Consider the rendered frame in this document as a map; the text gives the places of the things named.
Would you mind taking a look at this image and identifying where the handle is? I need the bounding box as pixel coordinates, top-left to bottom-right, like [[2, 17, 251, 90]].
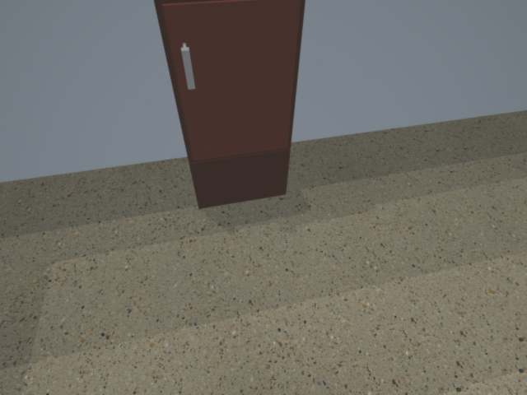
[[181, 43, 195, 90]]

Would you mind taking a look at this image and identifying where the cupboard door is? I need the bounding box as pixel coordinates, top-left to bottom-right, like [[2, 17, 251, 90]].
[[162, 0, 301, 161]]

